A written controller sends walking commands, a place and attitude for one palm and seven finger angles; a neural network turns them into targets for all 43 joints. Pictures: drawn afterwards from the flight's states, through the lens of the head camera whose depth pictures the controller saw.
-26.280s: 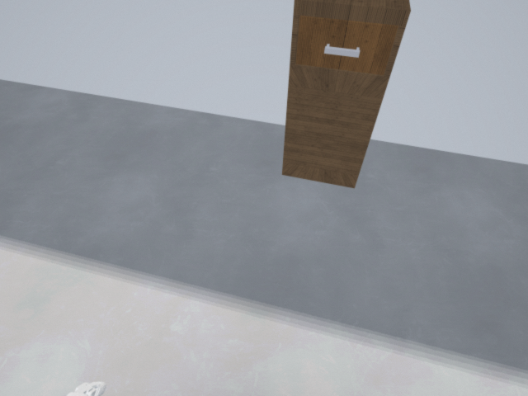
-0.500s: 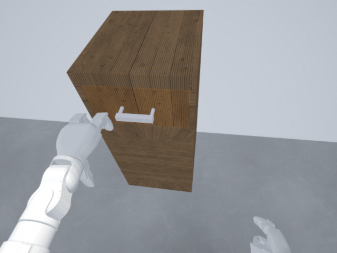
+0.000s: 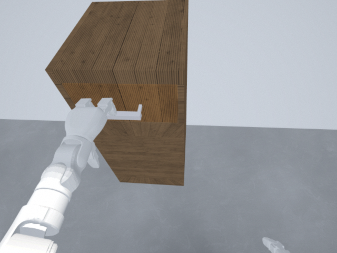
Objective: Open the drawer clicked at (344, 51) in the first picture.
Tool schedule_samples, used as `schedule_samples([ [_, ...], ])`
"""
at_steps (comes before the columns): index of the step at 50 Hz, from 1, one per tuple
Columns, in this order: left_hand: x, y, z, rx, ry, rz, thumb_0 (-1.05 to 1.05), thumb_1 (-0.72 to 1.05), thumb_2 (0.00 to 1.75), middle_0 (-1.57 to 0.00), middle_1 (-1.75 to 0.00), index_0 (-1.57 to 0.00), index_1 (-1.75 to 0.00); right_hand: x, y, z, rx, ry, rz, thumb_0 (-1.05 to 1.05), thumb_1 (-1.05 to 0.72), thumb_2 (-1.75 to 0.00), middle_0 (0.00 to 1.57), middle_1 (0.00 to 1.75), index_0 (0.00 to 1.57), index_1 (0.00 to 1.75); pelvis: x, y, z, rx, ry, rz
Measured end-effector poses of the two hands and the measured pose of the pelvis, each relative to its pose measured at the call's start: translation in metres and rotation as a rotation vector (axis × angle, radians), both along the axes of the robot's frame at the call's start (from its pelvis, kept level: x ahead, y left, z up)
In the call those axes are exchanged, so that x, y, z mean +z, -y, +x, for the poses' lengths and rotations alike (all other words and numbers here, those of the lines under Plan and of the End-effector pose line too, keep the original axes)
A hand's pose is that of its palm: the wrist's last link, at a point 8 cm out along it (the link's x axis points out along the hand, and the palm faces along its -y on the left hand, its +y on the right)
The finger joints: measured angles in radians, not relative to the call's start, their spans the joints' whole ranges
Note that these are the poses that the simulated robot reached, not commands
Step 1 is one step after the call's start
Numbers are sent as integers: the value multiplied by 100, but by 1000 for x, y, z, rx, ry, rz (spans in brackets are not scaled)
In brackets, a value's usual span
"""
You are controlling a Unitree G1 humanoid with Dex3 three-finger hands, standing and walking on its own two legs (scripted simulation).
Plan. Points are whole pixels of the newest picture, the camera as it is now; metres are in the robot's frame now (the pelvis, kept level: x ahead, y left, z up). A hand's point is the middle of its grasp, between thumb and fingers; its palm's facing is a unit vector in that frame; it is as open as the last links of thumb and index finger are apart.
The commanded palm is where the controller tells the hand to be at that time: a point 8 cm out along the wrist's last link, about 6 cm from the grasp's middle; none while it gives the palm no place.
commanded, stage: move the hooked fingers above the handle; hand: left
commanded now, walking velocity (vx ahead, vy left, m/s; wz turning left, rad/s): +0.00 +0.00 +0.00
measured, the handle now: (122, 111) +0.53 +0.21 -0.03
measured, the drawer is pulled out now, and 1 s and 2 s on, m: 0.00 0.00 0.00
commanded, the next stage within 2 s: none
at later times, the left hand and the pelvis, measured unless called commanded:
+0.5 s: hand (107, 119) +0.43 +0.21 +0.04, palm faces -0.03 -0.03 -1.00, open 13.8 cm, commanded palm +0.42 +0.22 +0.09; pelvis +0.00 +0.00 -0.01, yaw +0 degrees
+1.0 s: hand (118, 110) +0.48 +0.19 +0.03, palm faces -0.02 -0.01 -1.00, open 13.6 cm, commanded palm +0.47 +0.21 +0.08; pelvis -0.01 +0.00 -0.02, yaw +0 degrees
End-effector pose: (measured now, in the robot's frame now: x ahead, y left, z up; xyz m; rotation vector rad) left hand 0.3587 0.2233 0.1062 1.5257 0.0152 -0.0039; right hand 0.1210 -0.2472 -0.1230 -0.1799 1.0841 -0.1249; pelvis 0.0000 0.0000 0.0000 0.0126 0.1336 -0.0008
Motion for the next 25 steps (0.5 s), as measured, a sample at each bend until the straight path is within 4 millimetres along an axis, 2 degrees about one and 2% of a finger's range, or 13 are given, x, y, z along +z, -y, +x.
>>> schedule_samples([
  [16,-11,-1,32,8,-36,16,0,-49,30,-32,-120,-32,-120,-5,13,-20,-41,-48,-31,1,-91,-90,20,30,20,30,-4,3,1,5,-42,-1],
  [25,-13,11,56,-22,-13,16,0,-49,30,-32,-120,-32,-120,-10,16,-38,-61,-99,-41,0,-91,-90,20,30,20,30,-8,1,0,8,-78,-2],
])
